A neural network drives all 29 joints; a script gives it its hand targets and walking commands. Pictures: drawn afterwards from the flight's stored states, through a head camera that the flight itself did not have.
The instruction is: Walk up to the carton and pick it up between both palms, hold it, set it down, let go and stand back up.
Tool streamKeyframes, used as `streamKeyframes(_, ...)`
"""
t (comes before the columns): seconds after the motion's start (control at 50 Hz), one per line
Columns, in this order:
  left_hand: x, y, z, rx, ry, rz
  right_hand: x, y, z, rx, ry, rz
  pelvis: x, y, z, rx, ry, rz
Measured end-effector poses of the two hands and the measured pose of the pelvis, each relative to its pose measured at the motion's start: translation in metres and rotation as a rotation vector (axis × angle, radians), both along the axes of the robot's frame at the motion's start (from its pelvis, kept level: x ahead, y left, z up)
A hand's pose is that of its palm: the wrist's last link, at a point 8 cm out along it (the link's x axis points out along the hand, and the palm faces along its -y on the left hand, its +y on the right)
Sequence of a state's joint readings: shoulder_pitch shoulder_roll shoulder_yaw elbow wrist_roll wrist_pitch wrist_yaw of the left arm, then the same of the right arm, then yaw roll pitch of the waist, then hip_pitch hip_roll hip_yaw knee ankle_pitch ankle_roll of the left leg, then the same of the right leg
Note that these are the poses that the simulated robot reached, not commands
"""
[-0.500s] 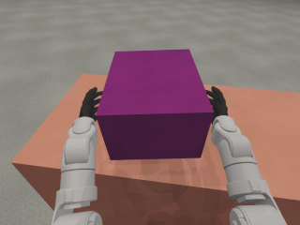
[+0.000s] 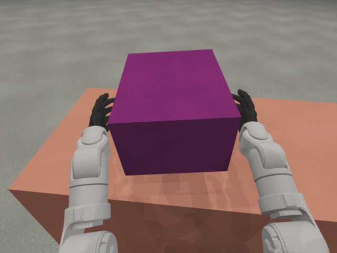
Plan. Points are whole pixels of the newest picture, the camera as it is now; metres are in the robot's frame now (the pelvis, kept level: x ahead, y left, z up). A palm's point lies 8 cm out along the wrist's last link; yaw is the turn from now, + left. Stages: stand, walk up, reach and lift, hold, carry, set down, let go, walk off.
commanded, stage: hold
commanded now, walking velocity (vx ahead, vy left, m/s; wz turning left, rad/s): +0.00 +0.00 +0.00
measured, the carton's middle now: (172, 106) +0.45 -0.01 +0.16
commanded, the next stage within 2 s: none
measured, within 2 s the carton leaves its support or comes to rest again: neither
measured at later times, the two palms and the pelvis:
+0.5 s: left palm (89, 130) +0.34 +0.18 +0.18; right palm (239, 122) +0.35 -0.16 +0.18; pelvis +0.00 +0.00 +0.00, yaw +1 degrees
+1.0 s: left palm (86, 128) +0.34 +0.18 +0.18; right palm (237, 120) +0.36 -0.15 +0.18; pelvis -0.01 +0.00 +0.00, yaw +2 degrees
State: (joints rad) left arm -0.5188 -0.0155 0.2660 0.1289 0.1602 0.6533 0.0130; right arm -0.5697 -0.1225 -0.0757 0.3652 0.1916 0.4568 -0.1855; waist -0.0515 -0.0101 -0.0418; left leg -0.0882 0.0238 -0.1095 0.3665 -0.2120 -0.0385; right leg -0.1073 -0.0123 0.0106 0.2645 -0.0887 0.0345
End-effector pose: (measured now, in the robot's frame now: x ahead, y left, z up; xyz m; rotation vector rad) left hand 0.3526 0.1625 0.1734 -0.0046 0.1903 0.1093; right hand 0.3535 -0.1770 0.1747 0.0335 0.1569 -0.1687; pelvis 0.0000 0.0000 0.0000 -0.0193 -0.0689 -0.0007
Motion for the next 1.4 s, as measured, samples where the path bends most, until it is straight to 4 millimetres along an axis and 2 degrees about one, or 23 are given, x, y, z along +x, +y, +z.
streamKeyframes(0.18,-0.009,0.021,0.005,-0.004,0.002,0.045,0.004,0.021,0.006,0.0,0.003,0.036,-0.003,0.001,0.0,0.001,-0.001,0.024)
streamKeyframes(0.32,-0.012,0.028,0.006,-0.007,0.006,0.058,0.005,0.029,0.009,0.003,0.005,0.044,-0.003,0.003,0.0,0.0,-0.004,0.03)
streamKeyframes(0.7,-0.008,0.006,0.001,0.003,0.019,0.024,-0.002,0.006,-0.001,-0.011,0.015,0.013,-0.006,0.0,0.0,0.002,-0.016,0.015)
streamKeyframes(1.08,-0.016,0.024,0.01,0.002,-0.007,0.057,0.0,0.025,0.008,0.003,-0.01,0.04,-0.006,0.001,0.0,0.0,-0.025,0.038)
streamKeyframes(1.4,-0.013,0.016,0.004,0.003,0.012,0.042,-0.002,0.016,0.002,-0.017,0.004,0.026,-0.008,0.002,0.0,0.004,-0.025,0.03)
